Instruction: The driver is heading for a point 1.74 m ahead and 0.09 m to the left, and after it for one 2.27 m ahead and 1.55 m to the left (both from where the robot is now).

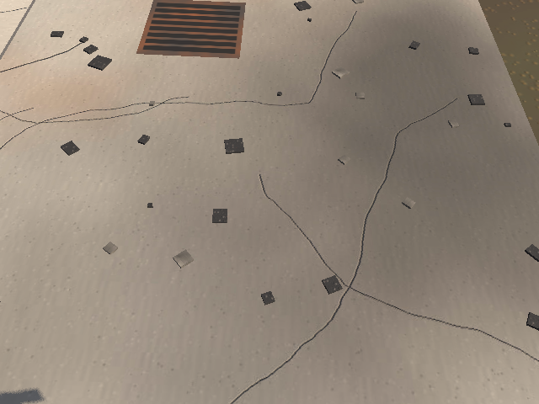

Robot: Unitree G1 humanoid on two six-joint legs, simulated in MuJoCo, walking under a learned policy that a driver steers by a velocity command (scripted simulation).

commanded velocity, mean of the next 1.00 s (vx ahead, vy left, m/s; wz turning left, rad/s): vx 0.25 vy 0.00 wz -0.21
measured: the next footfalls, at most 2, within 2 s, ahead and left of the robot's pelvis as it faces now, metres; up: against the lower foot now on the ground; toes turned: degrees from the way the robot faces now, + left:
right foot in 0.34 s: +0.02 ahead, -0.15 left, +0.00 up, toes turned -8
left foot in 0.84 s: +0.33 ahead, +0.06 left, +0.00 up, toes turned -8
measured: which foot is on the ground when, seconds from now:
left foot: down 0.00-0.34, up 0.36-0.82, down 0.84-1.00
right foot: up 0.00-0.32, down 0.34-0.86, up 0.88-1.00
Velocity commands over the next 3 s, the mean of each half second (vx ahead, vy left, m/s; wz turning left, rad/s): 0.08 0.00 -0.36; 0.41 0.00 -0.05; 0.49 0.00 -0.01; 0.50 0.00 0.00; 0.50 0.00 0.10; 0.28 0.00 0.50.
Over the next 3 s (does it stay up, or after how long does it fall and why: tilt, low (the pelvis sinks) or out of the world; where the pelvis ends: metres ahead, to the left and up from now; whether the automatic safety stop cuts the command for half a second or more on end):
stays up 1.30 -0.15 -0.01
